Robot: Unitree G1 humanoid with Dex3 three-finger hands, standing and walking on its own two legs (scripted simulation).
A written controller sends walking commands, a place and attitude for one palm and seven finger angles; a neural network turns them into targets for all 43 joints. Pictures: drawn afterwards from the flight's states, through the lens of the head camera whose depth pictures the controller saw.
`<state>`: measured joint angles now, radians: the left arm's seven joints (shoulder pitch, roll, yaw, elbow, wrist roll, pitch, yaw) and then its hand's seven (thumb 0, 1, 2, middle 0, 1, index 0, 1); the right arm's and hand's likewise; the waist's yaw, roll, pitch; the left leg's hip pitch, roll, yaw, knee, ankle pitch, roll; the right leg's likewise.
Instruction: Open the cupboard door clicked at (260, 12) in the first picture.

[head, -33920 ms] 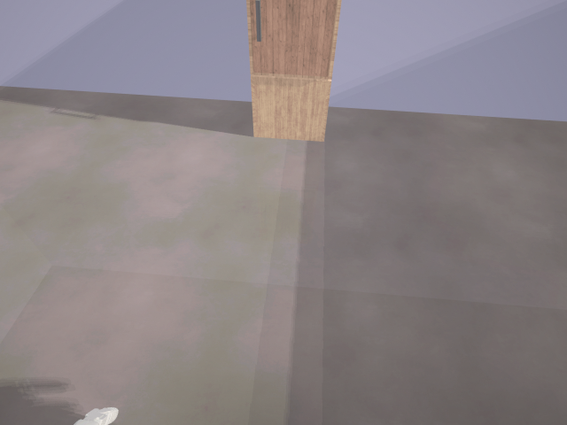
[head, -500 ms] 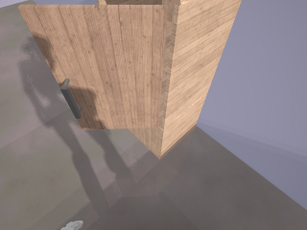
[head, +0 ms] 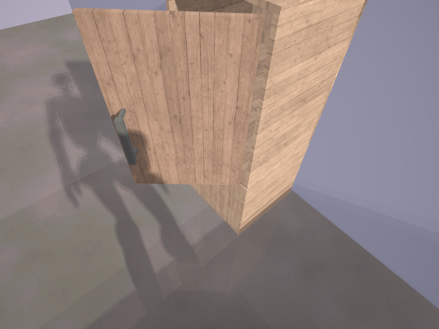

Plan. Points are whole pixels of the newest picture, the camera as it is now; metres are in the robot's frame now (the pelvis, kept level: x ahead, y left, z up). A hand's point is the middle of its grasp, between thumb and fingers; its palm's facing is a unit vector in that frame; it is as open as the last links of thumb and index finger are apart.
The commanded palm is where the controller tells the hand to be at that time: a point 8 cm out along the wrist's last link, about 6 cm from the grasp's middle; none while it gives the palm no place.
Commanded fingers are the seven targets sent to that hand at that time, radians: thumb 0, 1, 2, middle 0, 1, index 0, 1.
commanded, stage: come to a stop and stand still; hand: left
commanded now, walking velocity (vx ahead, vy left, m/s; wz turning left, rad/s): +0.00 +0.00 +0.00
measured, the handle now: (127, 137) +0.60 +0.32 -0.07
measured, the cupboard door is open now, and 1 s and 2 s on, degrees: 49 49 49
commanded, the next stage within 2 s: look again from close up in 1.40 s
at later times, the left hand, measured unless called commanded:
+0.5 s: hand out of the picture -0.03 +0.16 -0.16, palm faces -0.01 -0.98 -0.19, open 7.4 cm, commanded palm none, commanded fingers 0.00 0.90 0.90 -0.20 -0.30 -0.20 -0.30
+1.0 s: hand out of the picture -0.01 +0.13 -0.16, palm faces +0.00 -0.98 -0.19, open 7.4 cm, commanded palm none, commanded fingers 0.00 0.90 0.90 -0.20 -0.30 -0.20 -0.30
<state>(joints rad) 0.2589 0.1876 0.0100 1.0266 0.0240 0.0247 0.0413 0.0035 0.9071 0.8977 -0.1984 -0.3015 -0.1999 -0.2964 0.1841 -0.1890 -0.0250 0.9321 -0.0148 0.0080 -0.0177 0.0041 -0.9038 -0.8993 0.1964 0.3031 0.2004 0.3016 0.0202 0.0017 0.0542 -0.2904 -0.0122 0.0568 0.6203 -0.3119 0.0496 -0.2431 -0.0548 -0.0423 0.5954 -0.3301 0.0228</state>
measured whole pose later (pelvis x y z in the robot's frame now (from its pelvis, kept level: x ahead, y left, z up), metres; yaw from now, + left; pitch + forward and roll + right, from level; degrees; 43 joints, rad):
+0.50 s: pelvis -0.03 -0.01 +0.01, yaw -1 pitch +0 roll +1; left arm 0.34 0.16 -0.02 1.06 0.03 0.01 0.02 0.00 0.91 0.90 -0.20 -0.30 -0.20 -0.30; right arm 0.30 -0.19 -0.01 1.04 -0.01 0.00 -0.01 0.00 -0.91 -0.90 0.20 0.30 0.20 0.30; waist 0.01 0.00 0.00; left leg -0.27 -0.02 0.07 0.46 -0.19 0.04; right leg -0.26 -0.05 -0.02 0.50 -0.24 0.02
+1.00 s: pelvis -0.01 -0.04 +0.01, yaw -1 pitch -1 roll +0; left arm 0.29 0.14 -0.01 1.10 0.02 -0.01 0.03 0.00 0.91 0.90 -0.20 -0.30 -0.20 -0.30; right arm 0.30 -0.13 0.01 1.12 -0.01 -0.01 -0.02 0.01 -0.91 -0.90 0.20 0.30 0.20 0.30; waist 0.00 0.00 0.01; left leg -0.24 0.02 0.05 0.45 -0.20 0.00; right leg -0.22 -0.02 -0.04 0.48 -0.25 -0.01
